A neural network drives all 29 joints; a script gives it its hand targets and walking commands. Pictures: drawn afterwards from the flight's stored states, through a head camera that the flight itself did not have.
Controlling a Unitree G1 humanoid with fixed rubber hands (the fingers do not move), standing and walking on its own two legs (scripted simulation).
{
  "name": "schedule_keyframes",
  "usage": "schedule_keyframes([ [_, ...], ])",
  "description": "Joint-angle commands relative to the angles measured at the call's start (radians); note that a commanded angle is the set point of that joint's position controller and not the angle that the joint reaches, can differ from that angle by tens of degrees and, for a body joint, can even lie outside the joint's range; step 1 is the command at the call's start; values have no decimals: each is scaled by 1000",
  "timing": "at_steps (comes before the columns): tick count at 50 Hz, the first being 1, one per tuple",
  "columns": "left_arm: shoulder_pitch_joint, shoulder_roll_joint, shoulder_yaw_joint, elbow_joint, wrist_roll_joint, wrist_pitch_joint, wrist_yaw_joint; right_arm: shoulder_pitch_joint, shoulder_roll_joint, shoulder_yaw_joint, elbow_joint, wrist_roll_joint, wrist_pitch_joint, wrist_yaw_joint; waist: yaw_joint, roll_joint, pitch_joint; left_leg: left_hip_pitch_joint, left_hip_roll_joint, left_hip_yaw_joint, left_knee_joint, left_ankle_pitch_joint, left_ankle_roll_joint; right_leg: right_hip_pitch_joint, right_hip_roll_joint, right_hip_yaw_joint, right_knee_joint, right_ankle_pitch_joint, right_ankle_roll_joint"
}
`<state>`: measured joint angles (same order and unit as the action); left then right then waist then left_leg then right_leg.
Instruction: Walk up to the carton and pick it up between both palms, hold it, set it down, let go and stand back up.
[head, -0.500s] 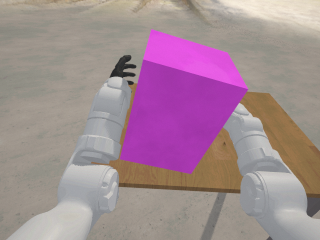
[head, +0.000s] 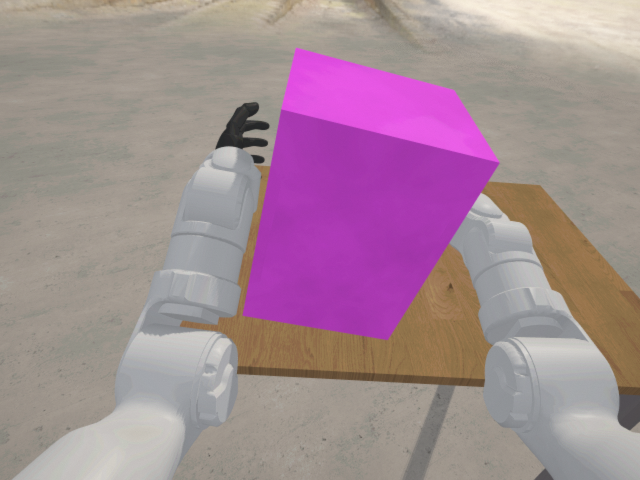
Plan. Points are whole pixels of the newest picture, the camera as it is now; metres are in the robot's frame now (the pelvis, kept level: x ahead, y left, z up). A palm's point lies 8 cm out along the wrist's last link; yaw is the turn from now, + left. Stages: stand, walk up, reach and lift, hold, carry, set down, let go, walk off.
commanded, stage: reach and lift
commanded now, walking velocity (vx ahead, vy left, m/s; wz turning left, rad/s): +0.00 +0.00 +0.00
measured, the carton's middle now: (345, 205) +0.38 +0.01 +0.21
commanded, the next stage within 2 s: hold in 0.50 s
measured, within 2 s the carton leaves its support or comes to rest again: neither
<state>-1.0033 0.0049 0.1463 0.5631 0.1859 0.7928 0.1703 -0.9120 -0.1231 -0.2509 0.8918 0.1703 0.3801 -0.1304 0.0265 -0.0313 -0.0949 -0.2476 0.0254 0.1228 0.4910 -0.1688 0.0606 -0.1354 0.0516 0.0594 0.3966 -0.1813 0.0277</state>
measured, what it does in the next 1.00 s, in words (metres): stands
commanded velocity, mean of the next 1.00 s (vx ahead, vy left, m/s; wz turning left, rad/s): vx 0.00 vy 0.00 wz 0.00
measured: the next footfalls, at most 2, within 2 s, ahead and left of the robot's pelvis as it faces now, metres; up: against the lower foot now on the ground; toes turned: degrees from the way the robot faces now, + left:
none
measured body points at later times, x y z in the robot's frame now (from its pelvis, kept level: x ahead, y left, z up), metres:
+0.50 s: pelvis -0.01 +0.00 +0.00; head -0.08 +0.03 +0.44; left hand +0.38 +0.15 +0.28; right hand +0.40 -0.14 +0.24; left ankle +0.07 +0.06 -0.74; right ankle +0.03 -0.14 -0.74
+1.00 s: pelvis -0.01 +0.01 +0.00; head -0.10 +0.04 +0.44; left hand +0.37 +0.15 +0.28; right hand +0.39 -0.13 +0.25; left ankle +0.07 +0.07 -0.74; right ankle +0.03 -0.14 -0.74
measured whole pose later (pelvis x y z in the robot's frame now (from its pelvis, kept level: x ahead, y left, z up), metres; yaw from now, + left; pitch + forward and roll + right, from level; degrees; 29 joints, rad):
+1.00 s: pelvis -0.01 +0.01 +0.00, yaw +0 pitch -6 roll -3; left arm -1.00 0.01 0.15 0.50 0.19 0.87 0.16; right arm -0.95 -0.14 -0.22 0.82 0.20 0.50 -0.15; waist 0.01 -0.02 -0.10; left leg -0.25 0.03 0.12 0.49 -0.15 0.06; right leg -0.13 0.05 0.06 0.38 -0.15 0.03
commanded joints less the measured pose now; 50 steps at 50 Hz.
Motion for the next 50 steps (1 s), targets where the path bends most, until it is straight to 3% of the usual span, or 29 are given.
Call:
schedule_keyframes([
  [1,-775,-675,-350,-206,-193,-56,-113,-1431,489,366,-520,185,-67,160,-34,50,-564,478,90,-219,-130,203,-120,-130,17,-74,-123,-52,-25],
  [2,-764,-682,-359,-209,-203,-54,-110,-1430,497,374,-536,194,-67,158,-27,74,-580,490,84,-213,-121,243,-118,-132,23,-74,-127,-32,-29],
  [3,-789,-684,-378,-257,-211,-57,-109,-1407,490,371,-532,204,-63,157,-53,79,-627,510,90,-227,-117,253,-125,-120,16,-66,-123,-9,-28],
  [4,-765,-680,-368,-257,-208,-53,-109,-1385,472,360,-524,196,-57,158,-56,66,-607,523,97,-230,-120,271,-133,-138,15,-66,-124,-19,-22],
  [9,-762,-685,-349,-216,-195,-36,-117,-1377,481,355,-475,185,-39,160,-63,74,-535,481,97,-238,-133,229,-130,-142,13,-68,-134,-32,-23],
  [10,-789,-666,-338,-245,-198,-42,-119,-1388,488,365,-509,205,-35,163,-44,53,-567,465,85,-223,-135,210,-121,-113,9,-64,-123,-31,-20],
  [12,-793,-667,-348,-257,-202,-35,-120,-1405,504,384,-541,219,-38,154,-36,78,-609,492,79,-207,-110,286,-121,-112,18,-63,-128,2,-23],
  [13,-817,-687,-389,-283,-223,-38,-116,-1412,507,383,-551,218,-39,152,-54,94,-650,505,83,-219,-99,294,-132,-106,18,-62,-124,9,-23],
  [14,-775,-681,-376,-269,-214,-32,-117,-1410,502,393,-573,218,-33,148,-51,88,-629,505,84,-221,-99,328,-135,-101,23,-65,-125,27,-25],
  [15,-785,-663,-345,-263,-199,-33,-116,-1439,524,420,-611,239,-31,147,-25,62,-651,494,71,-207,-94,328,-109,-83,21,-59,-127,36,-19],
  [17,-803,-658,-357,-278,-214,-38,-118,-1428,536,424,-605,232,-22,145,-27,43,-674,490,73,-208,-98,326,-115,-92,30,-67,-122,28,-20],
  [18,-839,-658,-356,-308,-214,-36,-121,-1416,539,434,-592,246,-16,142,-33,71,-684,486,65,-197,-99,303,-108,-78,22,-54,-124,26,-21],
  [21,-811,-666,-351,-279,-218,-24,-125,-1437,551,437,-613,240,-3,136,-35,38,-631,474,64,-201,-109,272,-104,-104,27,-66,-136,17,-16],
  [23,-817,-631,-303,-233,-190,-18,-136,-1378,546,412,-516,237,20,132,-30,55,-574,440,67,-188,-126,196,-94,-107,23,-54,-140,-18,-22],
  [27,-788,-644,-309,-254,-202,-1,-146,-1429,553,438,-607,249,19,125,-17,36,-602,427,58,-187,-129,188,-82,-88,25,-49,-135,8,-22],
  [28,-849,-639,-326,-250,-206,-7,-145,-1434,541,409,-566,237,25,126,-41,46,-610,427,68,-199,-135,142,-94,-103,13,-44,-133,-23,-17],
  [31,-913,-650,-333,-247,-208,-11,-144,-1458,564,402,-535,235,32,128,-49,65,-576,393,64,-196,-142,89,-90,-110,11,-48,-128,-48,-20],
  [33,-904,-652,-357,-288,-239,-16,-136,-1472,582,424,-611,253,25,129,-32,48,-650,396,65,-194,-134,160,-87,-83,22,-49,-117,0,-23],
  [34,-911,-646,-342,-242,-237,-19,-141,-1495,596,418,-607,243,29,128,-31,44,-642,381,59,-196,-143,105,-75,-97,15,-40,-124,-31,-20],
  [36,-910,-650,-349,-280,-235,-21,-133,-1468,599,425,-592,250,34,126,-33,54,-667,409,69,-201,-141,122,-84,-93,12,-44,-118,-2,-18],
  [37,-915,-667,-369,-294,-253,-20,-132,-1477,588,426,-627,249,31,128,-51,56,-679,423,72,-208,-136,145,-92,-111,15,-44,-117,4,-21],
  [38,-908,-653,-346,-249,-235,-20,-135,-1443,573,410,-544,234,44,130,-47,60,-595,389,71,-204,-147,75,-90,-134,12,-46,-126,-51,-21],
  [40,-918,-650,-327,-226,-222,-11,-138,-1448,560,378,-525,239,46,134,-42,78,-562,349,82,-214,-180,-9,-88,-110,9,-41,-114,-61,-23],
  [41,-920,-660,-345,-254,-233,-10,-136,-1448,575,378,-533,229,41,133,-62,84,-578,370,80,-211,-167,48,-93,-108,8,-42,-110,-20,-23],
  [44,-901,-655,-327,-199,-217,-7,-143,-1459,558,355,-517,218,44,135,-59,68,-564,327,76,-214,-185,-15,-89,-97,4,-39,-112,-50,-17],
  [45,-959,-640,-319,-225,-239,-17,-150,-1497,578,370,-559,222,41,130,-41,37,-597,310,60,-192,-180,-40,-76,-87,5,-38,-112,-55,-18],
  [46,-962,-647,-337,-239,-228,-14,-148,-1453,555,349,-489,213,46,135,-72,83,-550,314,91,-229,-207,-89,-89,-96,6,-45,-100,-64,-15],
  [48,-1001,-637,-327,-247,-234,-22,-145,-1453,565,341,-479,217,42,140,-60,96,-573,284,92,-225,-221,-131,-72,-81,4,-45,-81,-69,-11],
  [50,-954,-648,-313,-171,-217,-16,-148,-1496,575,326,-496,192,41,141,-56,68,-554,254,90,-221,-227,-146,-63,-82,0,-40,-85,-64,-11],
])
